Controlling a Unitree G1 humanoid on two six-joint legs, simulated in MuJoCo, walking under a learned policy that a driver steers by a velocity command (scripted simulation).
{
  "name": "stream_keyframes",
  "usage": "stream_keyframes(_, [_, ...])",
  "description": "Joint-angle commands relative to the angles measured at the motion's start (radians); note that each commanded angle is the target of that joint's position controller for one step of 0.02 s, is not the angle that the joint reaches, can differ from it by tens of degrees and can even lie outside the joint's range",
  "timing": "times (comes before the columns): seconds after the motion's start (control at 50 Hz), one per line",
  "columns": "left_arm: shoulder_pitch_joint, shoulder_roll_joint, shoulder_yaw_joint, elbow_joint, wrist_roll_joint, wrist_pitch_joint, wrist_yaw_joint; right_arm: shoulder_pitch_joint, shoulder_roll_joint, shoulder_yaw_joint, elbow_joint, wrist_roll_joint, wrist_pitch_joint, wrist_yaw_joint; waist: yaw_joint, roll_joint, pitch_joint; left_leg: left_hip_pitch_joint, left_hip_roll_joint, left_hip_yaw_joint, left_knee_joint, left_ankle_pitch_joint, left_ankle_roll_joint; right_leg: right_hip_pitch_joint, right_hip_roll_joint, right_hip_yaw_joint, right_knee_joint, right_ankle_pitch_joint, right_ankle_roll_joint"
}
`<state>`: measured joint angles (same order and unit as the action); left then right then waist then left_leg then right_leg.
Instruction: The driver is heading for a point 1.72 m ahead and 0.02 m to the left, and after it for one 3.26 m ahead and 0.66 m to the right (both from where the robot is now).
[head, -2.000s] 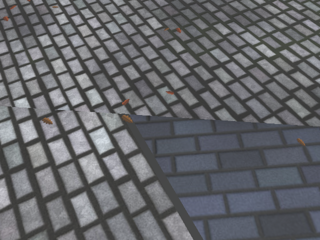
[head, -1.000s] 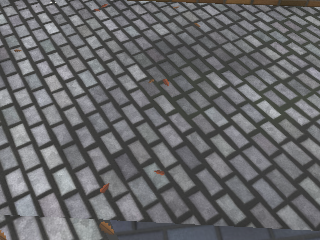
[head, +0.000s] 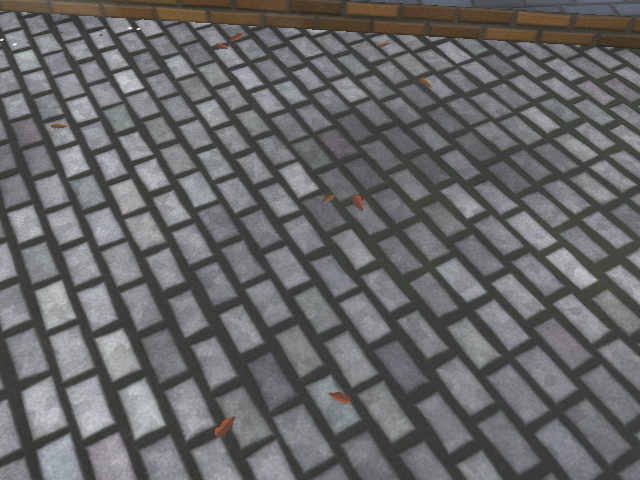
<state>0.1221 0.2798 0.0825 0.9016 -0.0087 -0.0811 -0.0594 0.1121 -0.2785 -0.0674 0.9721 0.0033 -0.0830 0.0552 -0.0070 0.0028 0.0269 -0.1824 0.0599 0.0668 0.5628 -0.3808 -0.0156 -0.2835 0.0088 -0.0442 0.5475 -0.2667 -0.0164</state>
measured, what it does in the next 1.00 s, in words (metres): stands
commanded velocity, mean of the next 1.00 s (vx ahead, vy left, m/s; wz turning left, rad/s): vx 0.00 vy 0.00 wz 0.00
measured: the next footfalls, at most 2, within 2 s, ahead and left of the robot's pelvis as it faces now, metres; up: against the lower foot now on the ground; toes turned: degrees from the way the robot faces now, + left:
right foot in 1.68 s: +0.14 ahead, -0.12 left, +0.00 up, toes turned -3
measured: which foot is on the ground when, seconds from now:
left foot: down 0.00-1.00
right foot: down 0.00-1.00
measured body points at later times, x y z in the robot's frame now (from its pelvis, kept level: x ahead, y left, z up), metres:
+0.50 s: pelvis +0.00 +0.00 +0.00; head +0.02 +0.00 +0.45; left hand +0.13 +0.28 -0.12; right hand +0.11 -0.29 -0.12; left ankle -0.05 +0.12 -0.73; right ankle +0.01 -0.11 -0.73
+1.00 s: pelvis +0.00 +0.00 +0.00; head +0.02 +0.00 +0.45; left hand +0.12 +0.28 -0.12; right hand +0.10 -0.30 -0.12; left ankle -0.05 +0.12 -0.73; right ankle +0.01 -0.11 -0.73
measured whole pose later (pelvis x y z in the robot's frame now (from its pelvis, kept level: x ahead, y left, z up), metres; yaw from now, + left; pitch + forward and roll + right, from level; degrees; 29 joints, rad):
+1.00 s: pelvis +0.00 +0.00 +0.00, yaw +0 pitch -1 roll -1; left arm 0.10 0.33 0.06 1.01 -0.01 -0.08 -0.06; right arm 0.12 -0.32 -0.05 1.05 0.00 -0.06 0.05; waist -0.01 0.01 0.05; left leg -0.12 0.06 0.07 0.50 -0.36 -0.02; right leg -0.23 0.01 -0.04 0.51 -0.26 -0.02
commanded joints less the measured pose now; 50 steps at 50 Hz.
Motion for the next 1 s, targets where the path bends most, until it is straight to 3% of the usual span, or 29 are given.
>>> stream_keyframes(0.02, [-0.031, 0.129, 0.025, -0.050, 0.000, -0.013, 0.003, -0.023, -0.141, -0.026, -0.043, 0.001, -0.010, -0.005, -0.002, 0.010, -0.076, -0.064, 0.022, -0.026, -0.104, 0.251, 0.042, 0.125, -0.041, 0.052, -0.055, 0.268, -0.042])
stream_keyframes(1.0, [-0.043, 0.196, 0.008, 0.058, 0.002, -0.006, -0.002, -0.005, -0.194, -0.010, 0.040, -0.003, 0.010, -0.011, 0.000, 0.008, -0.043, -0.034, 0.021, -0.016, -0.145, 0.244, 0.028, 0.177, -0.044, 0.066, -0.091, 0.277, -0.051])
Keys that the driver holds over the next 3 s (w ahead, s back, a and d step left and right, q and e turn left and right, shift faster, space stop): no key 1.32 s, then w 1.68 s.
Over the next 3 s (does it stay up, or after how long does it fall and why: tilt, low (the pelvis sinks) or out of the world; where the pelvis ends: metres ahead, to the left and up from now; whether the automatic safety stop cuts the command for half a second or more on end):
stays up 0.82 0.04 -0.14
